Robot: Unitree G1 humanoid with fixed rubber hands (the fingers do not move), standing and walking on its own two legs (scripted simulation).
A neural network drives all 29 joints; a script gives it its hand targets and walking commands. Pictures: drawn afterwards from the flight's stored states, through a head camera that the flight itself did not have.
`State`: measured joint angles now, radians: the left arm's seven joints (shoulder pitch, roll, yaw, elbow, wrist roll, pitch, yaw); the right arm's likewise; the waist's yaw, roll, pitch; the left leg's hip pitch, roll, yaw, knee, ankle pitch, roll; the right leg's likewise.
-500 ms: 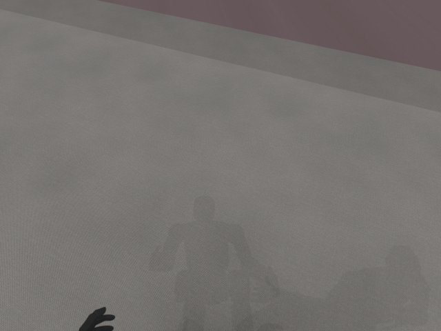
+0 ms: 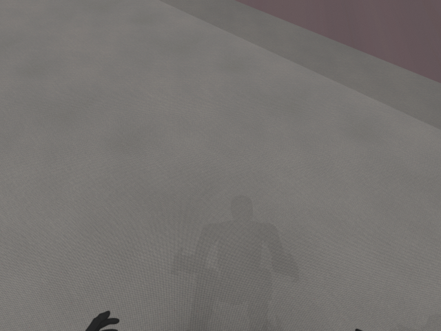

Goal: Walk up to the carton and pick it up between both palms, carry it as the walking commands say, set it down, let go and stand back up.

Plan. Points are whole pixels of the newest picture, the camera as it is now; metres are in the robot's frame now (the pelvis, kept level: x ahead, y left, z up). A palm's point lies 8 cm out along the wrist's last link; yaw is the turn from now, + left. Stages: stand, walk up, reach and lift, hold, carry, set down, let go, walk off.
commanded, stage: walk up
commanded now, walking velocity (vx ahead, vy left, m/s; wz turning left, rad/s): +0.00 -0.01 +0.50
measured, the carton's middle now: out of the picture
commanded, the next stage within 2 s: none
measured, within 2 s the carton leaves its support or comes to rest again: neither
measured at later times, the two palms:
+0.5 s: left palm out of the picture +0.05 +0.22 -0.09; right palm out of the picture +0.07 -0.30 -0.13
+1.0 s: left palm out of the picture -0.05 +0.27 -0.11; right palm out of the picture +0.11 -0.23 -0.08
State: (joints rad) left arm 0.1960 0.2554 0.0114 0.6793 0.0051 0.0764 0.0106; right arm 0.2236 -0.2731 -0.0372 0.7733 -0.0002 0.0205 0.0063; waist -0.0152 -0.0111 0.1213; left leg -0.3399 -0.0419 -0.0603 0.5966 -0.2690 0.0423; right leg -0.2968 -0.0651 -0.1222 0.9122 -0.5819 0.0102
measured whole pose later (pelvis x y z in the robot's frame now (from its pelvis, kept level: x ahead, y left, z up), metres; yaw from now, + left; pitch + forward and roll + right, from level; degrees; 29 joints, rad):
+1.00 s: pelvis -0.06 -0.01 +0.01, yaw +26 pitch -1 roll -4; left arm 0.16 0.24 0.01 0.68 0.01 0.09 0.01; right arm 0.28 -0.27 -0.04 0.77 0.00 0.03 -0.01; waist -0.02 -0.01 0.10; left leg -0.28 -0.04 -0.12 0.51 -0.22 0.06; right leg -0.38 -0.05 -0.04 0.99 -0.51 0.02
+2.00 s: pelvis -0.13 -0.07 +0.01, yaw +52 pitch +1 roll -3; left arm 0.18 0.24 0.01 0.70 0.00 0.08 0.01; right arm 0.26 -0.26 -0.04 0.77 0.00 0.03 0.00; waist -0.02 0.01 0.09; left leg -0.32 -0.05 -0.16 0.47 -0.16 0.04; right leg -0.36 -0.01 -0.03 0.92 -0.51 0.02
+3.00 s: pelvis +0.00 +0.01 -0.01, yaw +82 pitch +3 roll +3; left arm 0.25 0.24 0.02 0.70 0.02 0.06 -0.03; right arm 0.37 -0.26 -0.04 0.81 0.00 -0.01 -0.04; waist -0.02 -0.05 0.05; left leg -0.16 -0.02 -0.15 0.54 -0.42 -0.04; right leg -0.44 -0.10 -0.02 0.66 -0.28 0.01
